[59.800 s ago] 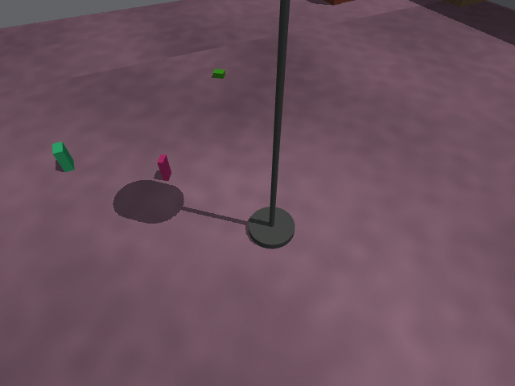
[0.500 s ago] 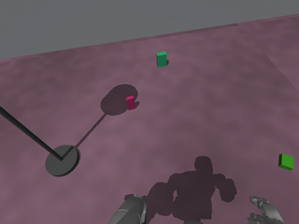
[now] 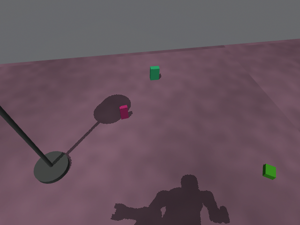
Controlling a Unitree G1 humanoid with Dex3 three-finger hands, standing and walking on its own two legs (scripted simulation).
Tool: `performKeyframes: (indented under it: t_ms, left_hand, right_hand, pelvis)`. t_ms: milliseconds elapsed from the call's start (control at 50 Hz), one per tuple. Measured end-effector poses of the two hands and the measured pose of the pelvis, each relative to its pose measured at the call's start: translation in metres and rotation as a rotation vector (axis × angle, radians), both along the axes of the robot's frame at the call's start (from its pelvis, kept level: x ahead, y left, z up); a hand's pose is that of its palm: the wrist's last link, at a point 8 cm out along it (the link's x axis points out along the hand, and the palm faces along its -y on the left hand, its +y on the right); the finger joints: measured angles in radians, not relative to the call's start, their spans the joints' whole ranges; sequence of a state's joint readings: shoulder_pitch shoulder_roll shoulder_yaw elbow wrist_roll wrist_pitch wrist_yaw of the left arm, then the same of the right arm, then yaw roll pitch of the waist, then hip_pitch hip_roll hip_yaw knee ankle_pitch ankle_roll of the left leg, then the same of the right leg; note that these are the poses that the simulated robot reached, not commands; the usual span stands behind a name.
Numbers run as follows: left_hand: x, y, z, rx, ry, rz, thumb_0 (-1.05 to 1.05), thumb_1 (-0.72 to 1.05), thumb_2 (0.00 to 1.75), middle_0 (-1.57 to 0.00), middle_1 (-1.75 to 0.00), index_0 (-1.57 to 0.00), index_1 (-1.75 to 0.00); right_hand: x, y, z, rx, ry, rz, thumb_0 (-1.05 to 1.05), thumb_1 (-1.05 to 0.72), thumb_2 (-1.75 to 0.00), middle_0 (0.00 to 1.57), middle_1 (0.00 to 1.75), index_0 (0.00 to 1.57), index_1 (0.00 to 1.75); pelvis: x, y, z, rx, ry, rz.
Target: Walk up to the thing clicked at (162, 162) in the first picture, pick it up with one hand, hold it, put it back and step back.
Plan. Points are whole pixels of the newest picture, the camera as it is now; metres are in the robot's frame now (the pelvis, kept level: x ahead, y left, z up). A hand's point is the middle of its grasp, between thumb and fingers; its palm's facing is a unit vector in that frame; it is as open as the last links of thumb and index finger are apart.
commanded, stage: step back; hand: left
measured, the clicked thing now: (124, 112) +1.05 +0.22 -0.69
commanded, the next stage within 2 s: stand in 0.62 s
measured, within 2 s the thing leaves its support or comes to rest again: neither
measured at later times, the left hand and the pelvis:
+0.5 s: hand out of the picture +0.14 +0.27 -0.14, palm faces +0.02 -0.94 -0.35, open 7.4 cm; pelvis +0.04 +0.01 +0.01, yaw +0 degrees
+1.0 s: hand out of the picture +0.12 +0.26 -0.14, palm faces -0.01 -0.94 -0.33, open 7.3 cm; pelvis +0.03 +0.01 +0.02, yaw +1 degrees
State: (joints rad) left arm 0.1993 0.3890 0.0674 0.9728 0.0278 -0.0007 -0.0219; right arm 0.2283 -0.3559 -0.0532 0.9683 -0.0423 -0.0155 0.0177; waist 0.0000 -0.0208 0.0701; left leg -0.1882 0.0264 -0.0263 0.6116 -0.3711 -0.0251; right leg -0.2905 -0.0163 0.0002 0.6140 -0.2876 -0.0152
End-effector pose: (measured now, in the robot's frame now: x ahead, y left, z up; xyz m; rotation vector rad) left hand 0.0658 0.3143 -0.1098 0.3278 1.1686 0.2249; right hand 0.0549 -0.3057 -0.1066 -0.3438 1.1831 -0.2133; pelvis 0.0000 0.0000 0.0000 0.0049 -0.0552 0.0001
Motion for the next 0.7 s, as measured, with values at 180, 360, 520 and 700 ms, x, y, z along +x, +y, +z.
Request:
performKeyframes:
  t_ms: [180, 360, 520, 700]
  left_hand:
    - [0.010, -0.014, 0.005, -0.009, -0.028, 0.027, 0.00, 0.90, 0.90, -0.21, -0.30, -0.21, -0.30]
    - [0.041, -0.002, 0.002, -0.022, -0.017, 0.027, 0.00, 0.90, 0.90, -0.20, -0.30, -0.21, -0.30]
    - [0.069, 0.004, 0.006, -0.013, -0.035, 0.006, 0.00, 0.90, 0.90, -0.20, -0.30, -0.21, -0.30]
    - [0.079, 0.003, 0.011, -0.016, -0.028, -0.012, 0.00, 0.90, 0.90, -0.20, -0.30, -0.21, -0.30]
  right_hand:
    - [0.039, -0.003, -0.002, 0.000, -0.003, 0.042, 0.00, -0.90, -0.89, 0.20, 0.30, 0.20, 0.30]
    - [0.061, 0.018, 0.001, 0.017, 0.012, 0.030, 0.00, -0.90, -0.89, 0.20, 0.30, 0.20, 0.30]
    - [0.090, 0.029, 0.006, 0.030, -0.026, 0.025, 0.00, -0.90, -0.89, 0.21, 0.30, 0.20, 0.30]
    - [0.099, 0.034, 0.012, 0.039, -0.043, 0.019, 0.00, -0.90, -0.89, 0.20, 0.30, 0.20, 0.30]
  pelvis:
    - [0.016, -0.001, 0.003, -0.004, 0.017, 0.032]
    - [0.036, 0.008, 0.007, -0.011, 0.021, 0.012]
    - [0.044, 0.013, 0.011, -0.012, 0.024, 0.005]
    - [0.044, 0.017, 0.017, -0.007, 0.020, 0.002]
